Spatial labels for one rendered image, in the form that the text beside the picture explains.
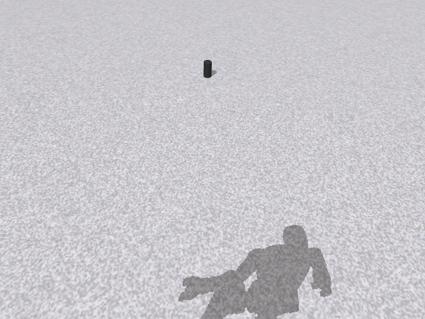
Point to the can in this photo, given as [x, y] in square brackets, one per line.
[207, 68]

